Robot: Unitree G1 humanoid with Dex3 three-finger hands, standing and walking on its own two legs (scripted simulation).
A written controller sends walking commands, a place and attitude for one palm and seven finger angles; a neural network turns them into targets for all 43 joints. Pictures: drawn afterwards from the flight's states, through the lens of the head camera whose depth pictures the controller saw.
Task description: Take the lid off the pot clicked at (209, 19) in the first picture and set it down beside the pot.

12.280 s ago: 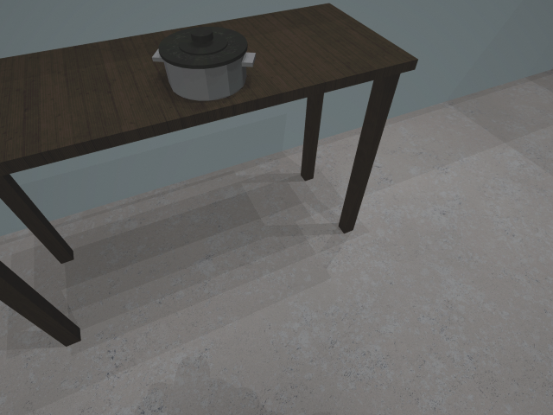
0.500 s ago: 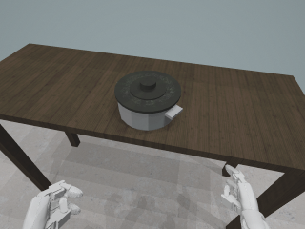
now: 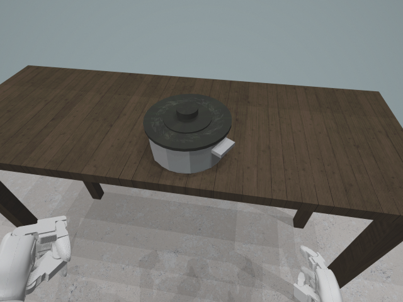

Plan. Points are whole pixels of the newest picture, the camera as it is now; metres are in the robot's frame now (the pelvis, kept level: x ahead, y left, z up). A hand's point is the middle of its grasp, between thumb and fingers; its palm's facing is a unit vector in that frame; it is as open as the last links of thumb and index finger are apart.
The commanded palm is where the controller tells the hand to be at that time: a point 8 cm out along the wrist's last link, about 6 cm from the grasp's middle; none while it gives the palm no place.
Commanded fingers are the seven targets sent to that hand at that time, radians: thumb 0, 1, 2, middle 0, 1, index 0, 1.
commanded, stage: raise the hand higher, near the body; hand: left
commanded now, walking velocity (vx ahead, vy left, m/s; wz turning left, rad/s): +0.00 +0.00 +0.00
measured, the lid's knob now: (187, 110) +0.47 +0.09 +0.15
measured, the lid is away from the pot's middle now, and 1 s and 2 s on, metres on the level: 0.00 0.00 0.00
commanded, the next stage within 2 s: reach forward and open the fingers in 0.50 s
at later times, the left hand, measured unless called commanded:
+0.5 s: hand (54, 217) +0.18 +0.23 +0.17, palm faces +0.37 -0.83 -0.42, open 3.1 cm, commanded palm +0.12 +0.27 +0.20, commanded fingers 0.00 0.90 0.90 -1.30 -1.50 -1.30 -1.50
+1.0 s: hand (37, 201) +0.20 +0.27 +0.17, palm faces +0.01 -0.02 -1.00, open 3.2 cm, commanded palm +0.18 +0.27 +0.24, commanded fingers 0.00 0.22 1.34 -1.12 -0.76 -1.12 -0.76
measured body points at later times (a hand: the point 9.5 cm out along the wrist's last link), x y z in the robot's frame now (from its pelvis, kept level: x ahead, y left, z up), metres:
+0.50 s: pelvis +0.01 +0.00 +0.00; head +0.00 -0.01 +0.45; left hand +0.15 +0.28 +0.20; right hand +0.22 -0.19 -0.07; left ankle +0.04 +0.11 -0.74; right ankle -0.03 -0.12 -0.74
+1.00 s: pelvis -0.02 +0.01 -0.01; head -0.01 -0.04 +0.44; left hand +0.19 +0.27 +0.23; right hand +0.23 -0.20 -0.09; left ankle +0.04 +0.11 -0.74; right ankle -0.03 -0.12 -0.74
